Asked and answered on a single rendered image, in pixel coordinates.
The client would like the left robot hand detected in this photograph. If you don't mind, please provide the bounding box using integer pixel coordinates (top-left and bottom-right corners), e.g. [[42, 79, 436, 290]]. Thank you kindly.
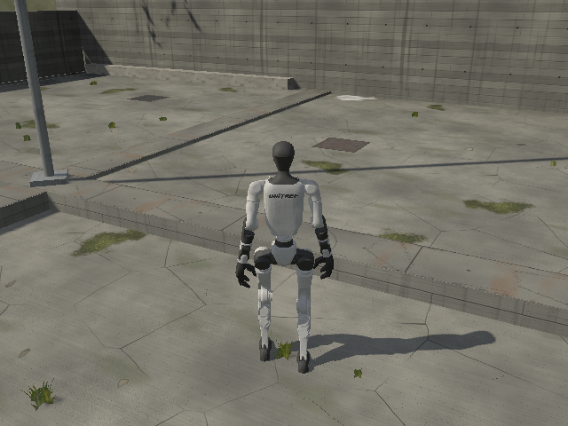
[[235, 262, 256, 288]]

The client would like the right robot hand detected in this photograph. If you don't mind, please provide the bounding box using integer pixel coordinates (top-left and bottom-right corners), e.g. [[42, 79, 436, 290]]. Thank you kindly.
[[313, 255, 334, 279]]

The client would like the robot right upper arm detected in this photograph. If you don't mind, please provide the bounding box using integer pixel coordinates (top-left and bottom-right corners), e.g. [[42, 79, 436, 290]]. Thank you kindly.
[[302, 179, 324, 228]]

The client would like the robot right forearm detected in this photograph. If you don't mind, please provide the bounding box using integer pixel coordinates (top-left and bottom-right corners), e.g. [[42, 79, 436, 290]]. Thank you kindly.
[[315, 215, 332, 257]]

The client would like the right robot thigh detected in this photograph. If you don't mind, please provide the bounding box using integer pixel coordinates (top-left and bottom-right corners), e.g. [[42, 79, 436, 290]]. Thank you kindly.
[[296, 248, 314, 314]]

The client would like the robot left forearm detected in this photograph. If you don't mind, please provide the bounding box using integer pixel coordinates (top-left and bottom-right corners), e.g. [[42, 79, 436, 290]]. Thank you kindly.
[[237, 217, 255, 264]]

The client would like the robot left upper arm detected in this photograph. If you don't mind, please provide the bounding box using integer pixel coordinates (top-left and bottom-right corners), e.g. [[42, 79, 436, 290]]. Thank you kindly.
[[245, 180, 265, 231]]

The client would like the left robot shin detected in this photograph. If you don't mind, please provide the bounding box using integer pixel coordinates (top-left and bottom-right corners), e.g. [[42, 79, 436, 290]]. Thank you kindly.
[[258, 289, 271, 349]]

